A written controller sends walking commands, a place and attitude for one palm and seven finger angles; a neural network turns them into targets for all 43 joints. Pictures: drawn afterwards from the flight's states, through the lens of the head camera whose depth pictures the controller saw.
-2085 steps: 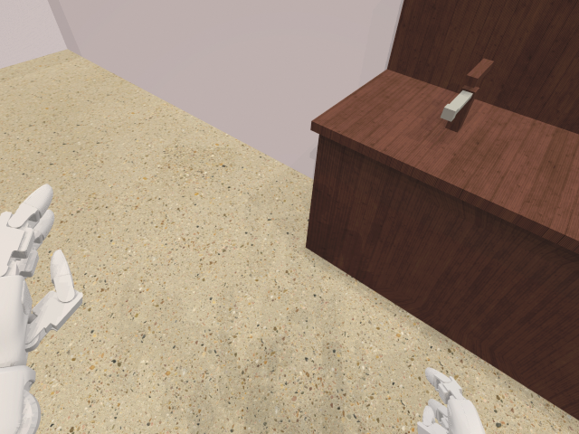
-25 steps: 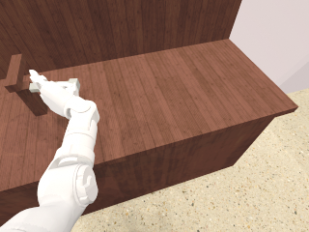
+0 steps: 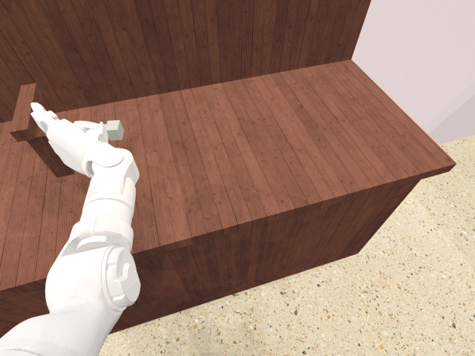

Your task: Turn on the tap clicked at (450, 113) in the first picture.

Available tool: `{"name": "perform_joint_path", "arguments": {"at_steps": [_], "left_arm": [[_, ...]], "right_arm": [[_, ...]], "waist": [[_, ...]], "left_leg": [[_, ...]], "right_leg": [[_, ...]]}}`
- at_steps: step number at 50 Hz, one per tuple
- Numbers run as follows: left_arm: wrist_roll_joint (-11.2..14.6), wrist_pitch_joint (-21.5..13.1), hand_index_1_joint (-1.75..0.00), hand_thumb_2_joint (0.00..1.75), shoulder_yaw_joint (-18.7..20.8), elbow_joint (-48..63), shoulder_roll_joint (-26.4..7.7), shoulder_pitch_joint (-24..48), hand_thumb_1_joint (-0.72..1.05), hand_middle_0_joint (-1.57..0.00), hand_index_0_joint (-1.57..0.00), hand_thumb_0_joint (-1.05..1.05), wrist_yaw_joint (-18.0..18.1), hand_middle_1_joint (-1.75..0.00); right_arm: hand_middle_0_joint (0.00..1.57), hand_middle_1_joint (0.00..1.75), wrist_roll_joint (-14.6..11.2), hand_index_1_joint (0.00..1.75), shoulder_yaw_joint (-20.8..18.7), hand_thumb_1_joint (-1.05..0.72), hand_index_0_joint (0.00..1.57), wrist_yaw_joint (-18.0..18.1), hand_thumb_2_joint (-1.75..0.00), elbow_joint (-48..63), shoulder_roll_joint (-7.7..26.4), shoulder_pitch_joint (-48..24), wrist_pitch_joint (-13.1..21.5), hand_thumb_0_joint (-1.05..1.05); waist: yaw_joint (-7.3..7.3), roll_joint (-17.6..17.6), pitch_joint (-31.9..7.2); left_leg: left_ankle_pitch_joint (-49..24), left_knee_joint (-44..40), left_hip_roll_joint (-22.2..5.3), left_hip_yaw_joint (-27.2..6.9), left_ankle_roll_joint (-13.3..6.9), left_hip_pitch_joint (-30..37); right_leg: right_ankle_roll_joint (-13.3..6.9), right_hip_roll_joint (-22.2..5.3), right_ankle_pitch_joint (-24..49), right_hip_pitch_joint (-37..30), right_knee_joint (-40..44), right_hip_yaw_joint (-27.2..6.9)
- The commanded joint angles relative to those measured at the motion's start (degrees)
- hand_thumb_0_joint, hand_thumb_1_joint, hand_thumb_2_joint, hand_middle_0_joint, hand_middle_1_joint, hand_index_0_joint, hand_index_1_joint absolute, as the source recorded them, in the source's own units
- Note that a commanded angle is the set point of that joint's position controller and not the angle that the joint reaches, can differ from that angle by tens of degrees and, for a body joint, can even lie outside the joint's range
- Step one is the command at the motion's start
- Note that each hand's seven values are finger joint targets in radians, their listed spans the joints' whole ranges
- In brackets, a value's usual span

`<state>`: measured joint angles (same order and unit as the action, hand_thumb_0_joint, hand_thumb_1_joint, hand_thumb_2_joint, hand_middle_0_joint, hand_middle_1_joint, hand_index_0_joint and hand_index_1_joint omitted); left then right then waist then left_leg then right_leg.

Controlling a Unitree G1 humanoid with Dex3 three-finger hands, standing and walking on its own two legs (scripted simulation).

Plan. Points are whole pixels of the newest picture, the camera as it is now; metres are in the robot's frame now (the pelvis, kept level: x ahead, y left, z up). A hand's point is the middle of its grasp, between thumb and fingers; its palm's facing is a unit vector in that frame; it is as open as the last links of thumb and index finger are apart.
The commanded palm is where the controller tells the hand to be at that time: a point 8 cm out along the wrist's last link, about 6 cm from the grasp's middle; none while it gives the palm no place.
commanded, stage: lift the hand up off the lever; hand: left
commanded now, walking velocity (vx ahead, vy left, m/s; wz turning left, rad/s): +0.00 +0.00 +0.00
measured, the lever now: (114, 130) +0.53 +0.24 +0.07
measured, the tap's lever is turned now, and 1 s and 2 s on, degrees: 78 78 78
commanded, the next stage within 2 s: draw the hand back beside the body in 0.66 s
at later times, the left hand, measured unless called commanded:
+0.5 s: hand (98, 127) +0.46 +0.22 +0.14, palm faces +0.80 -0.60 -0.06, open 7.8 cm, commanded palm +0.41 +0.24 +0.15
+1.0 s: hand (111, 138) +0.42 +0.19 +0.16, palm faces +0.41 -0.91 -0.07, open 7.8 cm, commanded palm +0.36 +0.24 +0.16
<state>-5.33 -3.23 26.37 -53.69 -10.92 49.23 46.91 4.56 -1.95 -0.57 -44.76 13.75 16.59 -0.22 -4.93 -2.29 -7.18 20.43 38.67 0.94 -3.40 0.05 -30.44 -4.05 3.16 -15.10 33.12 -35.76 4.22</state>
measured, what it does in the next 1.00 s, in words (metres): stands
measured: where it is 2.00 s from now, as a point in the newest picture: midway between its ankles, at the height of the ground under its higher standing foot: outside the picture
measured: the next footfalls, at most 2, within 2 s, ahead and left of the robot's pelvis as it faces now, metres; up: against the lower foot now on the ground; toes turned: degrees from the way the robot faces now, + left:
none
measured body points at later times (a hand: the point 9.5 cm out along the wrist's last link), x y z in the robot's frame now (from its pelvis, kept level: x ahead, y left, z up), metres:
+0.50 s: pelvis +0.01 +0.02 +0.01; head +0.04 +0.01 +0.46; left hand +0.42 +0.25 +0.15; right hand +0.10 -0.23 -0.13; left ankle -0.02 +0.12 -0.72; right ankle +0.02 -0.07 -0.72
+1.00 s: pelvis +0.01 +0.01 +0.02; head +0.00 -0.01 +0.47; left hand +0.39 +0.23 +0.16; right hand +0.10 -0.25 -0.11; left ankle -0.02 +0.12 -0.72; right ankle +0.02 -0.07 -0.72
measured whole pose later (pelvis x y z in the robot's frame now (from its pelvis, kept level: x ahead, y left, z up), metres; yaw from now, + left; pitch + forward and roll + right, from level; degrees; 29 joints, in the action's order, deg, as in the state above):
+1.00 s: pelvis +0.01 +0.01 +0.02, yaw -3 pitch +3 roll +0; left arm 2.0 2.2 14.7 -27.2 -10.5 26.5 17.9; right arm -0.7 -0.3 3.8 -40.4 13.0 14.9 -2.9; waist -1.5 -2.2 -4.6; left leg 18.5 29.9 0.4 -0.1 -0.7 -14.3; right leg -3.4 3.9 -13.0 18.7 -28.8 0.6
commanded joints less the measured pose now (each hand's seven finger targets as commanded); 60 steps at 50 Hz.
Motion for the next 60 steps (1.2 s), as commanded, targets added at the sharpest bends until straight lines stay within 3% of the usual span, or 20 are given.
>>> {"name": "perform_joint_path", "arguments": {"at_steps": [1,5,9,12,15,19,20,27,38,39,40,41,44,46,48,49,50,55,59,60], "left_arm": [[-1.71,-2.77,-0.15,0.90,-1.94,13.73,-11.17,24.24,0.90,-0.15,-0.15,0.00,0.13,-0.15],[-2.43,-2.92,-0.15,0.90,-1.69,16.06,-12.13,26.39,0.90,-0.15,-0.15,0.00,0.47,-0.15],[-2.52,-2.42,-0.15,0.90,-5.05,16.86,-8.44,26.88,0.90,-0.15,-0.15,0.00,0.30,-0.15],[-1.84,-2.08,-0.15,0.90,-5.00,19.49,-7.69,25.49,0.90,-0.15,-0.15,0.00,0.20,-0.15],[-0.92,-0.26,-0.15,0.90,-5.79,18.83,-5.15,22.73,0.90,-0.15,-0.15,0.00,0.10,-0.15],[0.03,2.45,-0.15,0.90,-5.90,20.22,-3.83,21.06,0.90,-0.15,-0.15,0.00,0.46,-0.15],[-0.01,2.99,-0.15,0.90,-3.41,19.86,-6.20,20.09,0.90,-0.15,-0.15,0.00,0.83,-0.15],[-2.65,3.93,-0.15,0.90,-7.43,24.76,-2.90,25.12,0.90,-0.15,-0.15,0.00,2.23,-0.15],[-1.10,5.77,-0.15,0.90,-7.84,22.18,-1.66,23.29,0.90,-0.15,-0.15,0.00,1.64,-0.15],[-3.83,5.26,-0.15,0.90,-17.64,27.35,-0.42,19.63,0.90,-0.15,-0.15,0.00,-7.09,-0.15],[-2.52,4.65,-0.16,0.90,-11.96,29.53,-6.13,17.02,0.90,-0.15,-0.15,0.00,-10.90,-0.16],[-1.80,4.04,-0.16,0.90,-11.61,31.78,-7.98,15.94,0.90,-0.15,-0.15,0.00,-13.15,-0.16],[2.05,2.84,-0.17,0.90,-12.32,37.11,-8.30,5.98,0.90,-0.16,-0.16,0.00,-21.73,-0.17],[5.81,1.97,-0.17,0.90,-9.60,38.72,-11.70,-3.18,0.90,-0.16,-0.16,0.00,-28.33,-0.17],[9.07,2.78,-0.18,0.90,-7.54,41.34,-13.27,-7.68,0.90,-0.16,-0.16,0.00,-31.08,-0.18],[7.94,1.85,-0.18,0.90,-3.24,36.06,-26.41,-16.30,0.90,-0.16,-0.16,0.00,-32.61,-0.18],[8.62,0.74,-0.19,0.90,-2.31,37.80,-27.15,-17.63,0.90,-0.16,-0.16,0.00,-34.26,-0.19],[10.13,-4.34,-0.20,0.90,-12.88,56.10,-19.02,-11.32,0.90,-0.17,-0.17,0.00,-38.87,-0.20],[10.10,-5.74,-0.21,0.90,-16.43,55.97,-15.96,-13.83,0.90,-0.17,-0.17,0.00,-38.79,-0.21],[9.83,-6.11,-0.22,0.90,-17.32,56.10,-14.90,-14.42,0.90,-0.17,-0.17,0.00,-38.94,-0.22]], "right_arm": [[0.20,0.30,-0.58,0.30,-2.49,-0.90,0.20,0.63,-0.90,5.35,7.07,1.34,1.35,0.00],[0.20,0.30,-0.39,0.30,-2.59,-0.90,0.20,0.65,-0.90,4.77,7.17,0.62,1.66,0.00],[0.20,0.30,-0.19,0.30,-2.55,-0.90,0.20,0.35,-0.90,4.58,6.81,0.37,2.13,0.00],[0.20,0.30,-0.25,0.30,-2.86,-0.90,0.20,0.28,-0.90,4.82,6.72,0.28,2.24,0.00],[0.20,0.30,-0.27,0.30,-2.85,-0.90,0.20,0.03,-0.90,4.61,6.81,-0.32,2.15,0.00],[0.20,0.30,-0.45,0.30,-2.83,-0.90,0.20,-0.11,-0.90,5.24,6.69,-1.26,1.79,0.00],[0.20,0.30,-0.46,0.30,-2.76,-0.90,0.20,0.11,-0.90,5.06,6.92,-1.53,1.56,0.00],[0.20,0.30,-0.11,0.30,-2.58,-0.90,0.20,-0.12,-0.90,4.92,5.77,-3.51,1.76,0.00],[0.20,0.30,-0.49,0.30,-2.12,-0.90,0.20,0.68,-0.90,5.01,5.57,-4.59,1.86,0.00],[0.20,0.30,-1.10,0.30,-2.51,-0.90,0.20,1.63,-0.90,5.92,6.78,-3.02,0.62,0.00],[0.20,0.30,-1.89,0.30,-2.77,-0.90,0.20,2.61,-0.90,7.50,6.84,-2.48,0.22,0.00],[0.20,0.30,-2.23,0.30,-2.45,-0.90,0.20,3.19,-0.90,8.32,6.73,-2.44,0.12,0.00],[0.20,0.30,-3.95,0.30,-1.46,-0.90,0.20,4.52,-0.90,10.55,5.74,-4.17,-0.36,0.00],[0.20,0.30,-5.12,0.30,-0.62,-0.90,0.20,5.27,-0.90,12.06,5.83,-5.51,-0.77,0.00],[0.20,0.30,-6.12,0.30,0.22,-0.90,0.20,5.95,-0.90,13.79,5.40,-7.69,-0.70,0.00],[0.20,0.30,-6.68,0.30,-0.14,-0.90,0.20,4.65,-0.90,12.37,5.41,-5.25,-0.18,0.00],[0.20,0.30,-7.04,0.30,0.29,-0.90,0.20,4.22,-0.90,13.17,5.37,-6.46,-0.17,0.00],[0.20,0.30,-7.64,0.30,0.41,-0.90,0.20,4.13,-0.90,16.55,5.36,-10.80,3.80,0.00],[0.20,0.30,-7.23,0.30,0.31,-0.90,0.20,4.38,-0.90,15.18,6.00,-10.88,6.60,0.00],[0.20,0.30,-7.25,0.30,0.35,-0.90,0.20,4.42,-0.90,14.83,5.85,-11.11,6.89,0.00]], "waist": [[-0.06,2.91,-19.79],[-0.04,0.98,-18.42],[-0.39,-0.03,-18.37],[0.63,-0.59,-21.19],[1.28,-0.64,-19.61],[1.86,2.57,-18.83],[2.64,3.50,-18.43],[2.05,1.34,-18.23],[2.00,2.74,-17.70],[0.32,5.36,-20.66],[1.94,3.67,-22.66],[2.66,3.47,-24.07],[4.46,4.45,-19.05],[5.98,5.59,-14.94],[7.42,5.85,-10.55],[6.74,5.13,-8.33],[8.02,0.76,-5.27],[5.05,-3.26,-3.03],[3.89,1.73,-2.26],[3.84,0.02,-1.40]], "left_leg": [[-14.78,-4.04,0.58,3.07,-1.69,2.07],[-14.11,-4.65,0.54,2.73,-1.64,3.30],[-16.15,-4.95,0.30,2.64,-1.09,5.59],[-20.57,-5.10,0.15,2.24,-0.14,8.41],[-23.29,-5.36,-0.04,2.01,0.78,9.42],[-23.98,-6.24,-0.23,2.50,1.04,9.18],[-23.84,-6.60,-0.19,2.28,1.01,8.46],[-24.93,-6.22,-0.66,2.19,1.99,10.74],[-21.10,-6.11,-0.01,2.52,1.45,9.01],[-23.05,-5.59,-0.46,3.53,0.38,12.56],[-24.74,-5.91,-0.30,3.57,-0.25,13.56],[-25.67,-6.44,-0.08,4.01,-0.84,14.38],[-24.31,-8.77,-0.35,3.81,-1.20,14.12],[-22.08,-10.61,-0.44,4.20,-1.78,13.14],[-17.67,-12.58,-0.38,4.55,-2.09,11.95],[-14.40,-14.98,-1.19,4.54,-2.13,12.74],[-13.40,-16.20,-0.66,4.36,-2.06,12.37],[-13.12,-18.63,-0.67,4.05,-2.13,20.83],[-10.58,-19.41,-0.65,3.05,-2.52,23.62],[-9.93,-19.77,-0.40,3.17,-2.47,24.44]], "right_leg": [[3.64,-3.07,17.36,-21.17,4.00,-3.02],[3.15,-2.87,14.56,-19.96,4.58,-2.77],[2.73,-2.39,14.68,-18.73,4.27,-2.03],[2.23,-2.01,16.76,-19.97,3.57,-1.34],[2.01,-1.76,17.15,-19.04,3.64,-0.64],[2.16,-1.91,18.34,-21.02,4.33,-0.60],[2.07,-1.94,18.36,-21.80,4.33,-0.49],[1.79,-2.03,16.71,-19.45,3.97,-0.35],[2.08,-2.34,15.56,-19.94,4.81,-0.92],[1.85,-2.40,21.07,-22.00,3.53,-2.62],[1.54,-2.37,23.65,-24.73,4.11,-2.84],[1.74,-2.47,26.11,-27.40,4.16,-3.32],[1.78,-2.35,27.39,-30.61,5.86,-3.77],[1.97,-2.50,27.45,-32.68,7.32,-4.39],[2.54,-2.79,24.03,-33.57,9.67,-5.13],[3.46,-4.78,22.22,-36.70,10.74,-6.81],[2.78,-4.58,19.06,-36.56,11.43,-6.59],[2.28,-3.48,13.35,-31.11,16.03,-6.18],[2.56,-2.98,9.25,-29.00,17.91,-6.13],[2.47,-3.04,8.07,-27.95,18.59,-5.98]]}}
